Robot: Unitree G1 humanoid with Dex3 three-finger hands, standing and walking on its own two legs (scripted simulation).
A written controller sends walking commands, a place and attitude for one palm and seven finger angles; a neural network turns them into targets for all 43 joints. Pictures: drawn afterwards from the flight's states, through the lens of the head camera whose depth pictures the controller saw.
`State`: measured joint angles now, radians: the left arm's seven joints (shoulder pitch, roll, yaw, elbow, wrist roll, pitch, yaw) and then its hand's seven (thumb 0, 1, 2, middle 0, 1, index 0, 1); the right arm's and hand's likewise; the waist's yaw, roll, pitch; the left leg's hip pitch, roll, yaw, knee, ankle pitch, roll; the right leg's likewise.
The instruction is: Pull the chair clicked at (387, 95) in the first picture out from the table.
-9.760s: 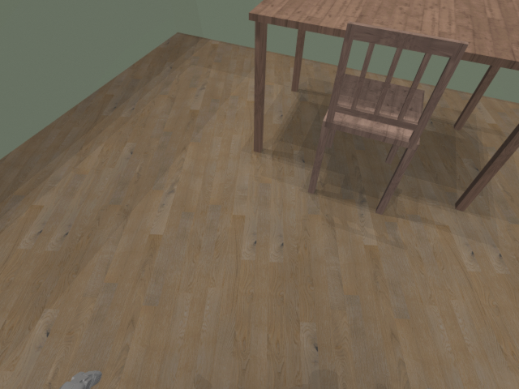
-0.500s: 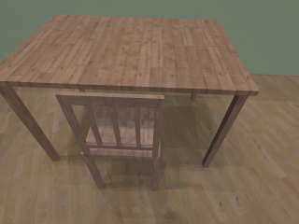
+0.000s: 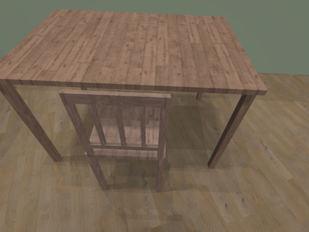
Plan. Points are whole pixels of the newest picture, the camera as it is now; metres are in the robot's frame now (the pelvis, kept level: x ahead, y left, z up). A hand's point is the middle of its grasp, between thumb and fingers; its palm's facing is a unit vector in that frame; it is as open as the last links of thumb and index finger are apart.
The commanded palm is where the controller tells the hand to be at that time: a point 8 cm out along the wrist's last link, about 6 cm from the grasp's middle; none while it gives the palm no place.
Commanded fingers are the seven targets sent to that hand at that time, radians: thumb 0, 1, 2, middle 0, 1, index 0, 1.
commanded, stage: look again from close up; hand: left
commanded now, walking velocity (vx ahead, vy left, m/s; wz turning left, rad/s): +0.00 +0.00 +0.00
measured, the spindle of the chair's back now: (120, 126) +0.51 +0.17 -0.11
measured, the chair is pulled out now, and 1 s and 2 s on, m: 0.00 0.00 0.00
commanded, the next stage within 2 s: shuffle to correct the standing spot in 0.72 s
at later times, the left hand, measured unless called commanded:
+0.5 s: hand out of the picture -0.01 +0.15 -0.18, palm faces +0.06 -0.99 -0.15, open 7.4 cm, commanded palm none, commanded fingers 0.00 0.90 0.90 -0.20 -0.30 -0.20 -0.30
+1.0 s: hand out of the picture -0.02 +0.14 -0.18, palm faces +0.06 -0.99 -0.14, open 7.4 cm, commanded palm none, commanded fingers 0.00 0.90 0.90 -0.20 -0.30 -0.20 -0.30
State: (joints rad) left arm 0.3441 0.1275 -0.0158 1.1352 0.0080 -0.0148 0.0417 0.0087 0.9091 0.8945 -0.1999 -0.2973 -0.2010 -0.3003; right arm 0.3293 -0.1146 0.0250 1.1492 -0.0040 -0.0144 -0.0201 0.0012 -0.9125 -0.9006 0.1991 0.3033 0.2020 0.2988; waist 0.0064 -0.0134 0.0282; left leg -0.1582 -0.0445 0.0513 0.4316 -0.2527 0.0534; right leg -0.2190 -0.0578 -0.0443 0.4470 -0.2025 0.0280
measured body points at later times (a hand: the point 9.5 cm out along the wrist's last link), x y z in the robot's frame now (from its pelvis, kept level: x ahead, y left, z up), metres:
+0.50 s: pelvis +0.00 +0.00 +0.00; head +0.01 +0.00 +0.45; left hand -0.02 +0.20 -0.16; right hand -0.01 -0.21 -0.16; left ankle -0.01 +0.08 -0.74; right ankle +0.02 -0.14 -0.74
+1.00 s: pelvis +0.02 -0.01 +0.00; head +0.02 +0.00 +0.45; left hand -0.02 +0.19 -0.17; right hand -0.01 -0.21 -0.16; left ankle -0.01 +0.08 -0.74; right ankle +0.02 -0.14 -0.74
